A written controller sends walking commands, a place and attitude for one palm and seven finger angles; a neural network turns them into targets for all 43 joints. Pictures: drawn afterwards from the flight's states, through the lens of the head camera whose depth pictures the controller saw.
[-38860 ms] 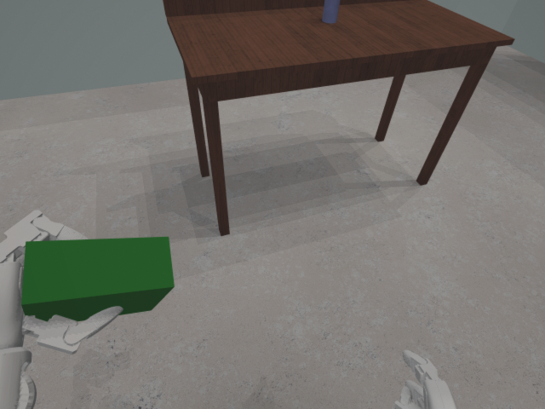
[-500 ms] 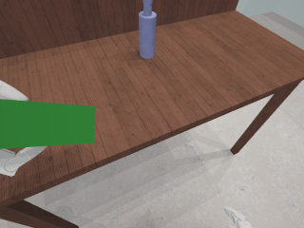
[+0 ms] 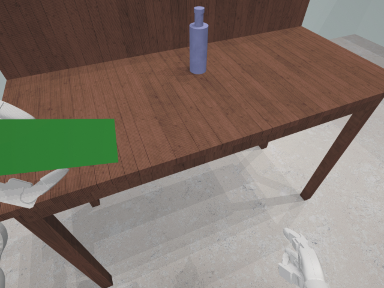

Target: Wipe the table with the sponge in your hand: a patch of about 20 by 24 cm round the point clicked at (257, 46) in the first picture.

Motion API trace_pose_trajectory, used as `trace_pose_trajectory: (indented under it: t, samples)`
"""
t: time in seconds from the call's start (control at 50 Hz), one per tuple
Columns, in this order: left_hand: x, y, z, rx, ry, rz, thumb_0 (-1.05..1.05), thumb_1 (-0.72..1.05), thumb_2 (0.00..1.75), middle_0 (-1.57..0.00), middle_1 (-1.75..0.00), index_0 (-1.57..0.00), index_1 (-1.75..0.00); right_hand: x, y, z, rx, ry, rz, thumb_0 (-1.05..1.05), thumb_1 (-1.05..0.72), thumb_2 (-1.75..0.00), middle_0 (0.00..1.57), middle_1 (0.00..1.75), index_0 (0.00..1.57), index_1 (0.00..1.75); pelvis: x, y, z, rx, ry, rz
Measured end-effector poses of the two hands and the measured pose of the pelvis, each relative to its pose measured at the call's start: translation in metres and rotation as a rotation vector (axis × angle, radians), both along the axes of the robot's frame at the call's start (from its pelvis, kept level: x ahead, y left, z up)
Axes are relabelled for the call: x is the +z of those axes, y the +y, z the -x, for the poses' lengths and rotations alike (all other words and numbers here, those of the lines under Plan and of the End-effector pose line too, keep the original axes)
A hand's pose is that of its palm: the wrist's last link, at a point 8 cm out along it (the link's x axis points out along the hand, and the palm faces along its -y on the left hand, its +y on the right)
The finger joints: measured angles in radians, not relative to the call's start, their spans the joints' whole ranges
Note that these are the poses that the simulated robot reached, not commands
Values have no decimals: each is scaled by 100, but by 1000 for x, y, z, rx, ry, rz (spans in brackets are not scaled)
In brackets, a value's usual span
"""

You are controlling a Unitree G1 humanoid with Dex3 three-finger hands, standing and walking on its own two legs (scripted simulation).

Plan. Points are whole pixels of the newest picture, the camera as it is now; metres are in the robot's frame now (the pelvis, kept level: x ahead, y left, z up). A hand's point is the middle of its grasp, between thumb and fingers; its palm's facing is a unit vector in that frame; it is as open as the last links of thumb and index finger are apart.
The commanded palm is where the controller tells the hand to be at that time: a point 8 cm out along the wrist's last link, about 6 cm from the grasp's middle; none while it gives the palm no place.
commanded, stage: step back with the hand held close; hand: left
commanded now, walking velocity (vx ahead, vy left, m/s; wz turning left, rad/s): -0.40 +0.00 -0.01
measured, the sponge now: (73, 146) +0.25 +0.20 +0.24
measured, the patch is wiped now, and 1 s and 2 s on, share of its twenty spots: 1.00 1.00 1.00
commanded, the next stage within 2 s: stop stepping back and stand still in 0.30 s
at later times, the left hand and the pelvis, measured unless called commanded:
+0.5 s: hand out of the picture +0.07 +0.22 +0.26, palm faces +0.47 -0.78 -0.41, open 10.0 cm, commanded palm +0.01 +0.27 +0.26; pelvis -0.16 -0.01 +0.00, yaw -1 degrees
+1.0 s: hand out of the picture -0.07 +0.20 +0.25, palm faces +0.52 -0.80 -0.30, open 10.1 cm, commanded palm -0.12 +0.25 +0.26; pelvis -0.26 -0.04 +0.01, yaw +3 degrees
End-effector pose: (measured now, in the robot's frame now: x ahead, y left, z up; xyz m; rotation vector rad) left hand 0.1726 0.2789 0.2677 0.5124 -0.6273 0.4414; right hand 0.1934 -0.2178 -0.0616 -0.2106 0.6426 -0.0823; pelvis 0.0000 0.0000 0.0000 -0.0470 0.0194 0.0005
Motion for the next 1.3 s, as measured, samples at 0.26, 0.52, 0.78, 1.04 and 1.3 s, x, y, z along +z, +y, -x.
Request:
trace_pose_trajectory:
  t: [0.26,0.52,0.78,1.04,1.3]
  samples:
    - [-22,-2,66,-148,125,-102,-1,-52,107,-74,-134,-76,-134,-1,-6,100,-69,105,84,1,-91,-90,20,30,20,30,-1,13,83,18,48,-54]
    - [3,-27,148,-67,57,-85,-1,-52,107,-74,-134,-76,-135,-26,-12,206,-59,103,-69,2,-90,-90,20,30,21,30,1,-10,164,-9,-19,-10]
    - [-4,-30,238,-71,59,-45,-1,-52,107,-74,-134,-76,-134,0,-58,288,-147,27,49,2,-91,-90,20,30,20,30,2,-20,228,-8,-36,-53]
    - [-10,-47,288,-12,109,40,-1,-52,107,-74,-134,-76,-135,-7,-50,308,-19,92,-17,2,-91,-90,20,30,20,30,14,-43,268,55,-32,-84]
    - [4,-29,284,50,35,-41,-1,-52,107,-74,-134,-76,-134,-10,-38,298,-27,11,-25,2,-91,-90,20,30,20,30,1,-36,270,57,-32,-85]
